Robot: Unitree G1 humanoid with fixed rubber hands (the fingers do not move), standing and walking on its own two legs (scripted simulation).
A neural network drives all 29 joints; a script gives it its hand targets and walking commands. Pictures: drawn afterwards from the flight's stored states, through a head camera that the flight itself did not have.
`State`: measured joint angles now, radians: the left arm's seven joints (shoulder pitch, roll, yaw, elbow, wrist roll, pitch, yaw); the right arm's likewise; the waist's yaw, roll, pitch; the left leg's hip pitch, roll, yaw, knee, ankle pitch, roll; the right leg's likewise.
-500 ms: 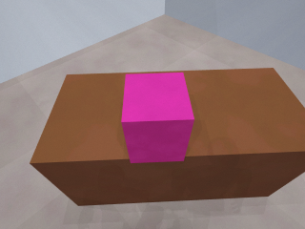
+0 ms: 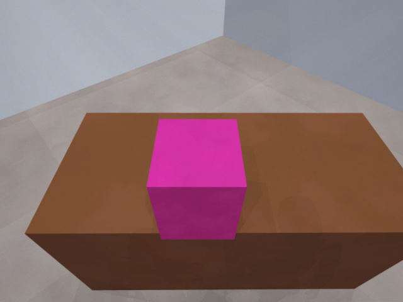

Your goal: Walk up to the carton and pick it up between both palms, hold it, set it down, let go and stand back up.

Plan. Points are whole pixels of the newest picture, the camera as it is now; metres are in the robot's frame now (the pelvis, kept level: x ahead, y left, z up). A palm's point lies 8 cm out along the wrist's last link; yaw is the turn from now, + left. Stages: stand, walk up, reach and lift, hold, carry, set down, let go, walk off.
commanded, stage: walk up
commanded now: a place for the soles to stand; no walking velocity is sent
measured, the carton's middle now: (197, 181) +0.43 +0.05 -0.06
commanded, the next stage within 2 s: reach and lift in 1.78 s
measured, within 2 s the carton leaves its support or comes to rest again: neither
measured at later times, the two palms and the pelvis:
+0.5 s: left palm out of the picture +0.02 +0.26 -0.14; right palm out of the picture +0.04 -0.22 -0.13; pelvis +0.01 +0.02 +0.00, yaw +4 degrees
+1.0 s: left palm out of the picture -0.03 +0.26 -0.15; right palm out of the picture +0.02 -0.21 -0.13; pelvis +0.00 +0.02 +0.00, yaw +8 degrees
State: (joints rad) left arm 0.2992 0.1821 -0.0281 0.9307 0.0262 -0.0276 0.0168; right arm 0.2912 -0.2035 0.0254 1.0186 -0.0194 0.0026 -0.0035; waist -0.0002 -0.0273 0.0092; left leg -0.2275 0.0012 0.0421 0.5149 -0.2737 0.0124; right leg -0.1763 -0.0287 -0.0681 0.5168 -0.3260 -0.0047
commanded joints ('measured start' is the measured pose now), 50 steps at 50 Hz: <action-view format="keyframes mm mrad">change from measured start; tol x4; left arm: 1 54 136 32 -25 1 -15 5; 19 -36 160 19 -6 -5 8 8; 50 41 146 -3 122 -7 20 9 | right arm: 1 70 -129 -29 -26 -1 -25 -6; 24 29 -142 -40 -25 10 -23 -14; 50 91 -126 -20 6 21 -37 -29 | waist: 1 -5 36 40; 8 0 -39 36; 11 4 35 20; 17 -2 23 -31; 19 -12 41 24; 28 1 91 41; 39 1 7 69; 44 -11 44 99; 50 1 61 32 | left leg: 1 -26 90 -119 -53 310 45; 3 7 83 -111 -23 356 47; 9 -26 78 -111 -40 276 38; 14 28 85 -137 -30 408 57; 22 -22 76 -185 -85 283 65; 32 -24 70 -215 -114 294 57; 34 -41 59 -219 -125 217 55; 40 -85 41 -217 -103 175 45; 50 -46 58 -279 -132 259 44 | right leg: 1 29 -124 114 -91 319 -77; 5 56 -140 109 -91 402 -84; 9 38 -134 79 -99 295 -86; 14 74 -112 44 -73 328 -67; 16 84 -119 36 -64 305 -65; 20 54 -100 17 -95 137 -46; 34 83 -112 -11 -154 30 -45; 50 115 -102 -29 -148 59 -40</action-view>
